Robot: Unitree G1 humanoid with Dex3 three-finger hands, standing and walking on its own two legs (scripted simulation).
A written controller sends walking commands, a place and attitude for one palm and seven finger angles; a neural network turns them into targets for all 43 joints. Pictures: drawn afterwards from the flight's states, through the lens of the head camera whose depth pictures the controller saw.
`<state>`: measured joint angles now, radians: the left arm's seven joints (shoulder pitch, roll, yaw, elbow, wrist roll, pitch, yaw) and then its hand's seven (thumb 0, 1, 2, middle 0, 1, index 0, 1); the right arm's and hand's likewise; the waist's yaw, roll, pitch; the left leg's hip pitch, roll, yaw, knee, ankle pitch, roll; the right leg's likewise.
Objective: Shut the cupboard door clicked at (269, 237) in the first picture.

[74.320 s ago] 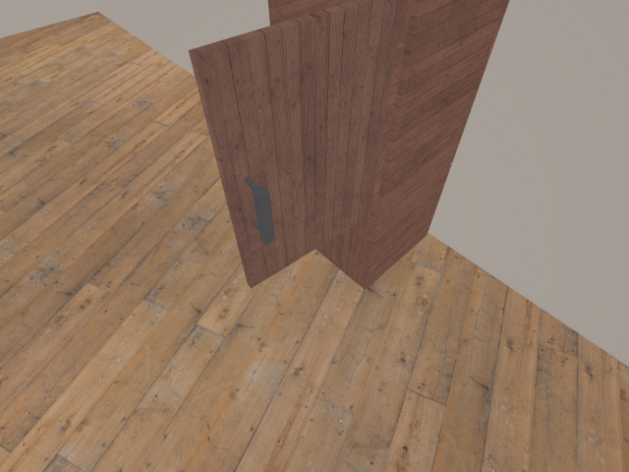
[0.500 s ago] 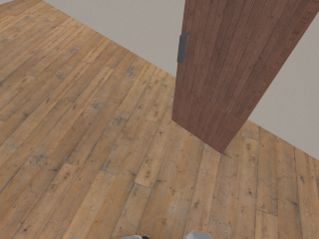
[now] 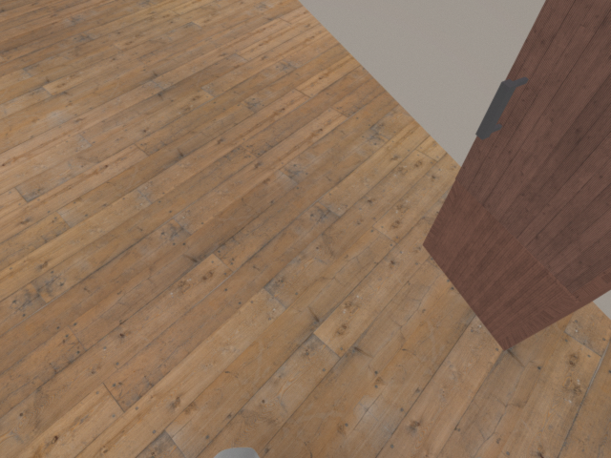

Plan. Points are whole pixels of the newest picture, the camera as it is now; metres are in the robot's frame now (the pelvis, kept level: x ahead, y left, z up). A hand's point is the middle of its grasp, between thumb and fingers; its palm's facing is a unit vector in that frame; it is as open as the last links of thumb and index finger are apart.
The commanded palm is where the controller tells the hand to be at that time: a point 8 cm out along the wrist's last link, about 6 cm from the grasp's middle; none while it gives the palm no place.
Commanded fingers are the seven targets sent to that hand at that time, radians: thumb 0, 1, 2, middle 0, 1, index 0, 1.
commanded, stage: walk to a spot facing it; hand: left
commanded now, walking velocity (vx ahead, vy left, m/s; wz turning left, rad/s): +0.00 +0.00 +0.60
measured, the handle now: (502, 108) +0.81 -0.40 -0.05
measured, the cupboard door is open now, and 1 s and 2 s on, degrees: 3 3 3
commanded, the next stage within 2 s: turn to face it in 1.24 s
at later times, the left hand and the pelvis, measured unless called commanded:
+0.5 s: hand out of the picture +0.05 +0.17 -0.14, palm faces +0.34 -0.90 -0.27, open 7.4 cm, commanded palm none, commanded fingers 0.00 0.90 0.90 -0.20 -0.30 -0.20 -0.30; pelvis +0.08 -0.03 +0.02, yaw +19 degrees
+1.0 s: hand (114, 424) +0.17 +0.29 -0.14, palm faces +0.59 -0.77 -0.24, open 7.4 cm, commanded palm none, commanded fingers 0.00 0.90 0.90 -0.20 -0.30 -0.20 -0.30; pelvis +0.21 +0.07 +0.01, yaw +35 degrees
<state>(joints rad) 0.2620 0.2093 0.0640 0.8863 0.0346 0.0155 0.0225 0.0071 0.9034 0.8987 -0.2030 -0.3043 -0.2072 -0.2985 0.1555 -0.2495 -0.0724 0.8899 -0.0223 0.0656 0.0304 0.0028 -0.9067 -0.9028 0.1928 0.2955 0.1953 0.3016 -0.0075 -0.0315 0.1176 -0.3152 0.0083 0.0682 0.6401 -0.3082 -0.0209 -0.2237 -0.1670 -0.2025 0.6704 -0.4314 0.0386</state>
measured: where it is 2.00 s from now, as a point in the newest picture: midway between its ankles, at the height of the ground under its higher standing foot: (263, 397)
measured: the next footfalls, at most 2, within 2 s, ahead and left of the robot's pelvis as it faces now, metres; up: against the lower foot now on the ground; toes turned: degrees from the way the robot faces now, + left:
right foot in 0.32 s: +0.11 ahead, -0.13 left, +0.00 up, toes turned +5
left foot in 0.74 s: +0.21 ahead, +0.17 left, +0.00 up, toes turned +37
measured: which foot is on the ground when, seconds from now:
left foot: down 0.00-0.32, up 0.34-0.72, down 0.74-1.00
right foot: down 0.00-0.00, up 0.02-0.30, down 0.32-0.74, up 0.76-1.00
